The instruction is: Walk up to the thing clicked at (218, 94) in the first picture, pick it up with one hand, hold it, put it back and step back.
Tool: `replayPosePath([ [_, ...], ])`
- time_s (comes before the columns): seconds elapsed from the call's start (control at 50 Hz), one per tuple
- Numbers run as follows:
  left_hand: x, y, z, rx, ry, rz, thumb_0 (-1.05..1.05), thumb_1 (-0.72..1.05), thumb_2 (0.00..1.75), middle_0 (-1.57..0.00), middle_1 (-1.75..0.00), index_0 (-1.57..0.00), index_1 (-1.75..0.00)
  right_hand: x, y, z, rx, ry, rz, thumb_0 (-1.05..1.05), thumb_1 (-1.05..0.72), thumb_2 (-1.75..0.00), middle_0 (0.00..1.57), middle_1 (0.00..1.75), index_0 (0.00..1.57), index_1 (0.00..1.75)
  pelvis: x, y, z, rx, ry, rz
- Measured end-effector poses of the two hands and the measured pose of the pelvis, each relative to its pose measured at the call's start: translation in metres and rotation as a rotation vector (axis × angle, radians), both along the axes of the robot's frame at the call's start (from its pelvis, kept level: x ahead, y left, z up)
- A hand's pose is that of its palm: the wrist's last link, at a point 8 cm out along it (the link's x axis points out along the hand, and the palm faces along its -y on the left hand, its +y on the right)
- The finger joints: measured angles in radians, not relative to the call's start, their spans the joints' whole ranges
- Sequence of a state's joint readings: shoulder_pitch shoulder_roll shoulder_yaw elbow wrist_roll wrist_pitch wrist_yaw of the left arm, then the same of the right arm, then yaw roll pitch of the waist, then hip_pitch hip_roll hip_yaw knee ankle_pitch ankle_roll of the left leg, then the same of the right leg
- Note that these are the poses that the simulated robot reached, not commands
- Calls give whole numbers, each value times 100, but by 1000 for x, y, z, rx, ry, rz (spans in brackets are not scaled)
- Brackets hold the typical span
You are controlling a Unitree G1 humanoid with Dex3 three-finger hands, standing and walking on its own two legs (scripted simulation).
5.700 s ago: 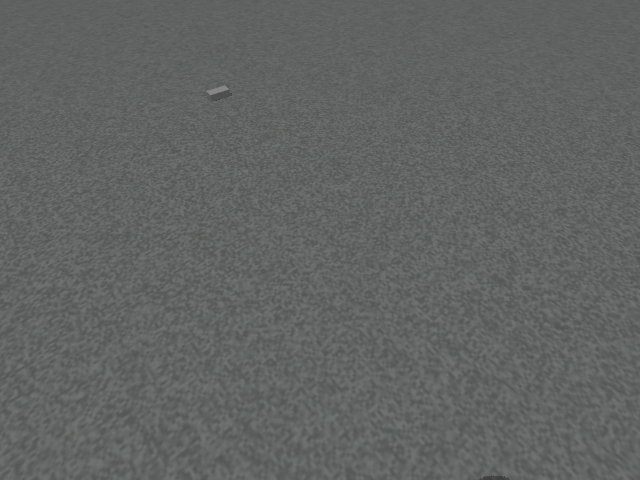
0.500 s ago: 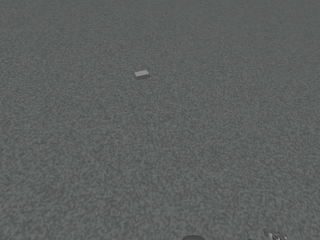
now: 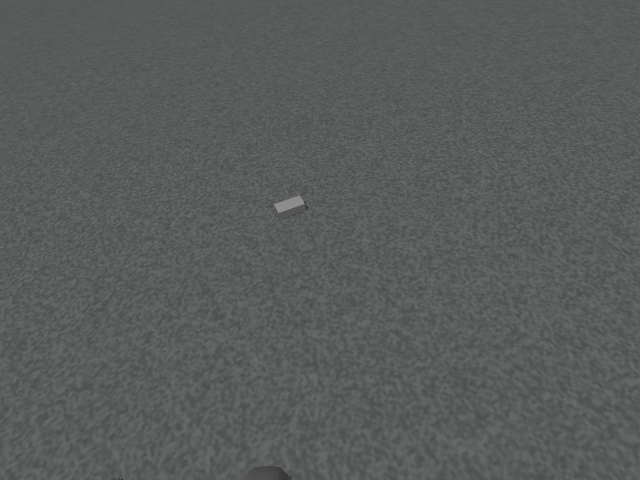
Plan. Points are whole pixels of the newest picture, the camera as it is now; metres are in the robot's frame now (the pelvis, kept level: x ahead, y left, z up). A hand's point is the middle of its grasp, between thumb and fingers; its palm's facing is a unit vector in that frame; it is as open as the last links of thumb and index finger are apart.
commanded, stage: walk up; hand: left
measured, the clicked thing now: (289, 207) +1.34 +0.24 -0.75
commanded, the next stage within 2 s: none
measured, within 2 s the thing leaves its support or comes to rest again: neither
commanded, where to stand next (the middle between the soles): +0.89 +0.02 m, yaw +1 degrees
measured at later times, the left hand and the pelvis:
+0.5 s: hand (149, 404) +0.27 +0.31 -0.16, palm faces -0.01 -0.95 -0.31, open 7.4 cm; pelvis +0.23 +0.04 +0.00, yaw +2 degrees
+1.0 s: hand (203, 281) +0.48 +0.26 -0.12, palm faces +0.01 -0.91 -0.42, open 7.4 cm; pelvis +0.42 -0.01 +0.00, yaw +0 degrees
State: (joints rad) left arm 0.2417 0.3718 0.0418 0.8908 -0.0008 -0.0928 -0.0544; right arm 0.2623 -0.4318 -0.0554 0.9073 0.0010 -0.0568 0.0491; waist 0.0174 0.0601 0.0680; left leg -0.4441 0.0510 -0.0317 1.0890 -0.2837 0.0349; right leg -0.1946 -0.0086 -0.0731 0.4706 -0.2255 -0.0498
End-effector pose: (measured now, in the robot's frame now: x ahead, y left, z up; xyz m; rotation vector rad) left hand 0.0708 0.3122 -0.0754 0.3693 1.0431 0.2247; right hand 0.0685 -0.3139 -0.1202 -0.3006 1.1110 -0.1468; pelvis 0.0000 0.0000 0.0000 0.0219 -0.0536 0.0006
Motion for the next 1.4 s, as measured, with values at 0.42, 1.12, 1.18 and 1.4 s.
replayPosePath([
  [0.42, 128, 42, -58, -85, 210, 75, 1, 90, 89, -20, -30, -20, -30, 254, 56, 33, -77, -126, 86, 1, -90, -90, 20, 30, 21, 30, 198, 42, -12, -46, 8, 31],
  [1.12, 406, -4, -11, 0, 85, 59, 0, 90, 89, -21, -30, -21, -30, 473, -8, 6, -18, 18, 48, 1, -91, -90, 20, 30, 20, 30, 458, -9, -1, -34, -12, 35],
  [1.18, 416, 8, -21, -14, 91, 80, 0, 90, 89, -21, -30, -21, -30, 500, 0, 12, -41, 27, 74, 1, -91, -90, 20, 30, 20, 30, 479, -1, -5, -50, -10, 48],
  [1.4, 499, 45, -58, -68, 158, 53, 1, 90, 89, -20, -30, -20, -30, 574, 38, 33, -113, -69, 48, 1, -90, -90, 20, 30, 21, 30, 553, 39, -14, -44, -16, 52],
])
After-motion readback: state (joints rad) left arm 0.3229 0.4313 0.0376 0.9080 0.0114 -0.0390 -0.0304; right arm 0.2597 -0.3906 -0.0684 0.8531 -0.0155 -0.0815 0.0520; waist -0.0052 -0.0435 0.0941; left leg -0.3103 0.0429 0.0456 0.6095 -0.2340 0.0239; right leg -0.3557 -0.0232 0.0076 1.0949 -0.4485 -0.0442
